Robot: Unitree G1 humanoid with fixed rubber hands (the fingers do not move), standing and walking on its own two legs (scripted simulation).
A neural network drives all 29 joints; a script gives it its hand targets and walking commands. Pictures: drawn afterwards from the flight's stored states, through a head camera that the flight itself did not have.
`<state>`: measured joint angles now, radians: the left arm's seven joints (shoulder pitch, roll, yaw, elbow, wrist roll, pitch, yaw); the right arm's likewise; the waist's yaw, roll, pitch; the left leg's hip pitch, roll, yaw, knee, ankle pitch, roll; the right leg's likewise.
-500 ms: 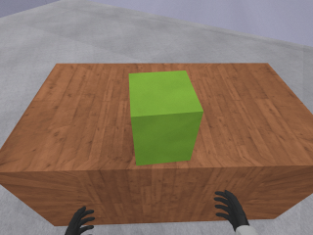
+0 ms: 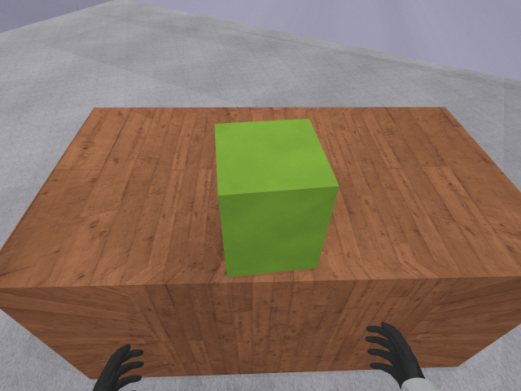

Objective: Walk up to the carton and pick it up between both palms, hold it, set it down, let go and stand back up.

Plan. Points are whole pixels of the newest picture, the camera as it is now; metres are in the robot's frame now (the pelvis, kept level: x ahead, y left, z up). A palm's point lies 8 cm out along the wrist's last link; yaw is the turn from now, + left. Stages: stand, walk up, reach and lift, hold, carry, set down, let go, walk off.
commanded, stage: stand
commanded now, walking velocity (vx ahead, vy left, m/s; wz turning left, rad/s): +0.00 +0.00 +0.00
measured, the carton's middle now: (267, 198) +0.51 -0.03 +0.00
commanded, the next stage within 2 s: none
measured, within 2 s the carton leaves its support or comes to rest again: neither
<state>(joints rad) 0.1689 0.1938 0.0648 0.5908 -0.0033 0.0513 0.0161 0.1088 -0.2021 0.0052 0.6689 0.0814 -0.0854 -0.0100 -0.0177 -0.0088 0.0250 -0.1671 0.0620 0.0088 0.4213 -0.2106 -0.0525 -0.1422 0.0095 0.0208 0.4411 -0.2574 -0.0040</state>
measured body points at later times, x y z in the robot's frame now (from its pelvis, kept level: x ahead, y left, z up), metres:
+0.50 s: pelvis +0.02 +0.00 +0.00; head +0.03 +0.01 +0.45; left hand +0.18 +0.29 -0.09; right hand +0.20 -0.25 -0.08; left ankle +0.01 +0.15 -0.74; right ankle -0.01 -0.12 -0.74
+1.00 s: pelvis +0.02 +0.00 +0.00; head +0.03 +0.01 +0.45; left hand +0.17 +0.29 -0.10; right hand +0.19 -0.25 -0.08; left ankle +0.01 +0.15 -0.74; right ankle -0.01 -0.12 -0.74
